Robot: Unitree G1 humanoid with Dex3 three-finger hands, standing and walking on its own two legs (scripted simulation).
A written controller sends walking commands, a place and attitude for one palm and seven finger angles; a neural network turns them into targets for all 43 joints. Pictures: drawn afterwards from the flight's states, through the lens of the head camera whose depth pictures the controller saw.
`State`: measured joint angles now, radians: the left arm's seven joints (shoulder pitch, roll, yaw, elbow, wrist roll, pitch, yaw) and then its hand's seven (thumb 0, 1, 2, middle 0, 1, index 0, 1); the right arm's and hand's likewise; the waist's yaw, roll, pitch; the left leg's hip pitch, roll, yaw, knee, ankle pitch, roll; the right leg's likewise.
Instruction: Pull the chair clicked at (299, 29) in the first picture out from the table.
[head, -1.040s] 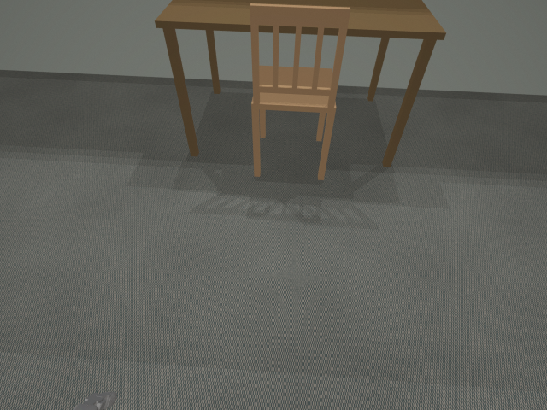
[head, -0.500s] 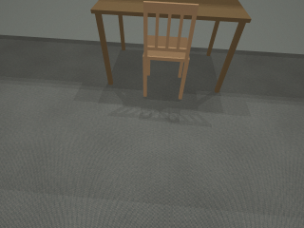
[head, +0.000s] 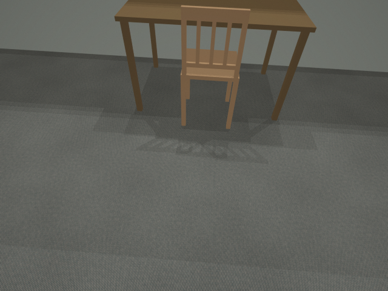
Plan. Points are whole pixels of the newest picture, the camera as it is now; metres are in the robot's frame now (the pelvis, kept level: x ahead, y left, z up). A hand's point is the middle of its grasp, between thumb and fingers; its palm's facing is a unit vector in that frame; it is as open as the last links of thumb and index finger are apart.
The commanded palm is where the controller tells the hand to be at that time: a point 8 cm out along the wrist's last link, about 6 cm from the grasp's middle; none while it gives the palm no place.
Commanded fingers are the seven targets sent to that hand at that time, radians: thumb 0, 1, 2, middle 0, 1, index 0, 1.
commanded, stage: look at it before walking up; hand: left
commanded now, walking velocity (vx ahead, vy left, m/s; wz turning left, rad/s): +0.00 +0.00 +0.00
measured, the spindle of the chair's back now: (212, 43) +1.41 -0.03 -0.12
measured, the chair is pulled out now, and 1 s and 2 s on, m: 0.00 0.00 0.00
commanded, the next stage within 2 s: walk to a spot facing it in 0.40 s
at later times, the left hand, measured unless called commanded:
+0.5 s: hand out of the picture +0.07 +0.25 -0.16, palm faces -0.03 -0.94 -0.33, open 7.4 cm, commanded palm none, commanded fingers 0.00 0.90 0.90 -0.20 -0.30 -0.20 -0.30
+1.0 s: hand out of the picture +0.09 +0.13 -0.17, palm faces -0.12 -0.97 -0.21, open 7.4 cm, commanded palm none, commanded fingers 0.00 0.90 0.90 -0.20 -0.30 -0.20 -0.30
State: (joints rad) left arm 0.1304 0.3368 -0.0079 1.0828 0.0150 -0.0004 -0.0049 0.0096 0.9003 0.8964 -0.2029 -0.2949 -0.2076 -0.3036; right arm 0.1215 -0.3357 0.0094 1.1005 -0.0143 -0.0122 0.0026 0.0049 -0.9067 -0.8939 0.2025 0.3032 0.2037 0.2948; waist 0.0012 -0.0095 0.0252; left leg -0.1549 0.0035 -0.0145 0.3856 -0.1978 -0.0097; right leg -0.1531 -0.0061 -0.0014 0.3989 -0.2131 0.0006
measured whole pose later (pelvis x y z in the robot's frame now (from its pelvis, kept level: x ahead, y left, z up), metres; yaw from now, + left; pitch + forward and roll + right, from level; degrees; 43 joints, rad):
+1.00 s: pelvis +0.08 -0.06 -0.01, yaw -12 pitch -1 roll +1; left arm 0.39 0.17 0.03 1.02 0.02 -0.04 -0.01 0.01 0.90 0.90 -0.20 -0.29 -0.21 -0.30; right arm 0.26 -0.23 -0.04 1.08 -0.03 0.01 0.01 0.01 -0.91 -0.89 0.20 0.30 0.20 0.29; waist 0.04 0.01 0.03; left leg -0.46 0.10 0.06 1.12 -0.35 -0.02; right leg -0.20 0.04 -0.05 0.52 -0.32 -0.07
